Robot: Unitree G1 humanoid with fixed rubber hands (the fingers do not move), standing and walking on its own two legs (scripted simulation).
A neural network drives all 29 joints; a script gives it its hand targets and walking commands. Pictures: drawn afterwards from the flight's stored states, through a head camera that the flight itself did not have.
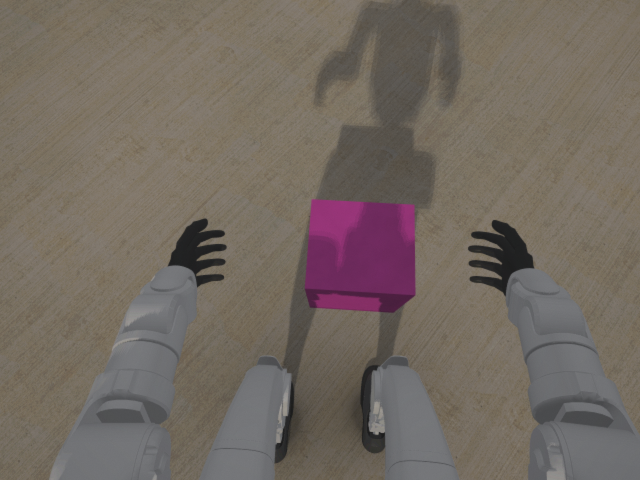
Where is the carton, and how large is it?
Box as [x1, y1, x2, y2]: [305, 199, 415, 312]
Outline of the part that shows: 312,199 305,278 305,290 310,307 393,312 415,294 413,205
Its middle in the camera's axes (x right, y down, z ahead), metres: +0.09 +0.06 +0.98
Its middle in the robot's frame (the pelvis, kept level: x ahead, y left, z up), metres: +0.49 -0.05 -0.54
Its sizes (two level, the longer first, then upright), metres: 0.232 0.205 0.281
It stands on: the floor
